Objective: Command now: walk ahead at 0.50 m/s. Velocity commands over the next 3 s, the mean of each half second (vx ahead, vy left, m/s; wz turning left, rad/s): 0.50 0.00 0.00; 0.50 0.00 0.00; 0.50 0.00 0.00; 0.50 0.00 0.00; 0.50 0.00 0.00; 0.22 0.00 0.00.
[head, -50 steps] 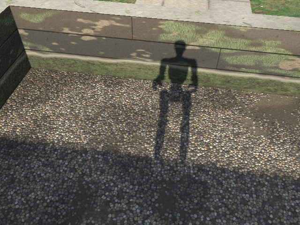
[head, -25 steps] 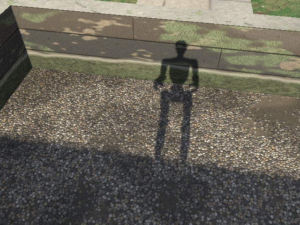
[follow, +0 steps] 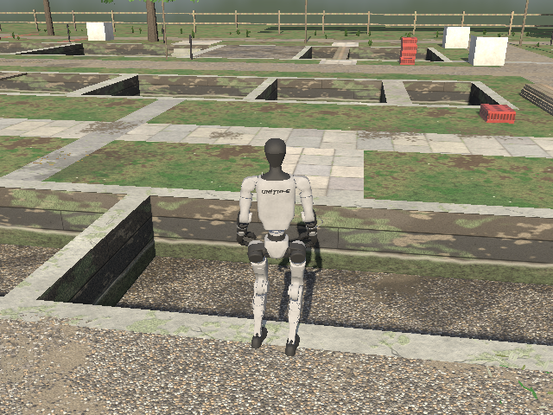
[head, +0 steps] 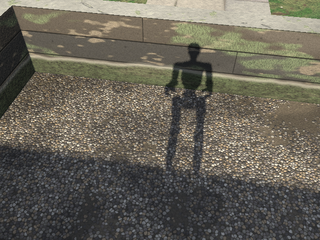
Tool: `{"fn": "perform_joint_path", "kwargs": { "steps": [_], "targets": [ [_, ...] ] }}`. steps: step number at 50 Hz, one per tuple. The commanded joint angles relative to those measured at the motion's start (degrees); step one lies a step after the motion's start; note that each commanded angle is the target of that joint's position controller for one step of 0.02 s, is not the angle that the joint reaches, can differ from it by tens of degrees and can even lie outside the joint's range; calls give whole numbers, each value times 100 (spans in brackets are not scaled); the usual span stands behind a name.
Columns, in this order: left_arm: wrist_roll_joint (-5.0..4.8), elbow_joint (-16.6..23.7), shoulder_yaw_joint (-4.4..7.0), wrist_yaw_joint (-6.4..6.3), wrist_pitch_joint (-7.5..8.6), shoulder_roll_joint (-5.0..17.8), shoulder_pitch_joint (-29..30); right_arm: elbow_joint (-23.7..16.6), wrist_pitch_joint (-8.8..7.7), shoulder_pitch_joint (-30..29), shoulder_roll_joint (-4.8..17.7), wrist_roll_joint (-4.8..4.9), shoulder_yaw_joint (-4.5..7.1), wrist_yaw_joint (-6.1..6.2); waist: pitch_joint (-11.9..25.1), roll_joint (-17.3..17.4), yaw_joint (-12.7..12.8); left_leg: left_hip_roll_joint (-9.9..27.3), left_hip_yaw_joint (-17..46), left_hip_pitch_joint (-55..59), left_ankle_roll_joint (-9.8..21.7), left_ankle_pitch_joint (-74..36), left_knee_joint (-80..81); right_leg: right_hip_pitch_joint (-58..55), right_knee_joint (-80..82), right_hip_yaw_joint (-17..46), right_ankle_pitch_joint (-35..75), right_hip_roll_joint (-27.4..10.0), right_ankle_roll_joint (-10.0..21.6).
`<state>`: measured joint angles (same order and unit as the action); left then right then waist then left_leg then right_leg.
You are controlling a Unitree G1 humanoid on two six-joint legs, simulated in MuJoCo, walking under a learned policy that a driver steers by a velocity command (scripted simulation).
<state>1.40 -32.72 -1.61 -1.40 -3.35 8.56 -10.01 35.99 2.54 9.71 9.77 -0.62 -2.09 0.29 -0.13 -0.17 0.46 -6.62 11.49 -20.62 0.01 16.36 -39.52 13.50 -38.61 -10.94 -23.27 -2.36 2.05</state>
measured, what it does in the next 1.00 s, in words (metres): stands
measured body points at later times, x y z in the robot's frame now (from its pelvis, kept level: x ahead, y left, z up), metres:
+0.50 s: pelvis +0.00 +0.00 +0.00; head +0.00 +0.00 +0.45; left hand +0.18 +0.21 -0.09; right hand +0.18 -0.21 -0.09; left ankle +0.05 +0.11 -0.72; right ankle -0.02 -0.09 -0.72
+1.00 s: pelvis +0.01 +0.00 +0.00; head +0.00 +0.00 +0.45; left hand +0.18 +0.20 -0.09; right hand +0.18 -0.21 -0.09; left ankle +0.05 +0.11 -0.72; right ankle -0.02 -0.09 -0.72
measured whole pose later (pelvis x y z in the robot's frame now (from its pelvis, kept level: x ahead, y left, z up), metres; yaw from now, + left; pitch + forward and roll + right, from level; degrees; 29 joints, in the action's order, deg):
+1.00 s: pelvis +0.01 +0.00 +0.00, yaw +0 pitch -2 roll +0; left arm 1.6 -32.7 -1.9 -1.5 -3.4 8.4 -10.4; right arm 36.0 2.8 8.9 9.3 -0.5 -2.2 0.3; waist -0.3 -0.3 0.2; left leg -6.4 10.5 -20.2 0.2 16.8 -39.3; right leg 12.8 -38.6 -10.7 -24.1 -2.6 1.9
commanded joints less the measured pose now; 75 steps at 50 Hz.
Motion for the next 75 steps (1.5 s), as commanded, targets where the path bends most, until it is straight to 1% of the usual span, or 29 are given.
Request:
{"fn": "perform_joint_path", "kwargs": {
  "steps": [1,47,48,50,51,52,53,54,65,66,71,75],
  "targets": [
    [1,524,96,-10,97,355,362,-489,-91,-352,451,0,124,12,253,34,-1,168,-60,-200,207,-1125,555,-197,846,434,204,-270,37],
    [-2,518,75,-9,103,335,292,-476,-83,-400,429,-2,118,23,278,21,0,188,-127,-105,217,-1238,512,-197,794,429,420,-261,36],
    [29,537,57,-18,98,320,388,-556,-73,-563,267,13,70,3,282,-25,-54,176,-153,16,205,-1309,564,-128,819,387,495,-265,-38],
    [31,553,53,-18,92,302,387,-535,-68,-556,308,19,77,-3,309,32,-43,174,-108,49,215,-1274,594,-159,819,374,434,-230,-71],
    [-4,538,68,-7,94,313,296,-447,-75,-383,482,-1,127,16,300,88,8,192,-70,-68,230,-1201,558,-234,786,412,353,-216,-3],
    [20,547,51,-13,92,316,378,-534,-67,-542,306,7,78,6,286,-3,-56,183,-116,21,217,-1280,593,-177,810,384,470,-241,-55],
    [-12,532,69,-3,97,317,286,-454,-75,-389,455,-8,116,22,294,64,13,203,-66,-76,228,-1175,565,-232,797,415,340,-215,3],
    [20,544,50,-12,95,316,364,-542,-69,-563,285,11,72,9,271,4,-50,189,-112,7,216,-1232,605,-180,826,391,449,-246,-52],
    [7,572,45,-13,97,299,401,-531,-75,-623,267,14,67,-3,265,23,-39,194,-99,62,205,-1150,636,-210,897,400,425,-243,-71],
    [-10,567,55,-4,97,320,417,-539,-88,-747,251,33,56,9,282,101,-56,202,-114,112,208,-1218,657,-192,928,426,431,-265,-63],
    [-10,576,57,10,99,314,450,-499,-86,-754,244,32,47,14,296,15,-69,207,-114,148,201,-1276,652,-244,947,411,505,-251,-67],
    [-11,580,59,12,92,319,448,-486,-88,-786,239,29,43,16,308,14,-62,208,-129,175,201,-1290,649,-269,954,413,553,-255,-68]
  ]
}}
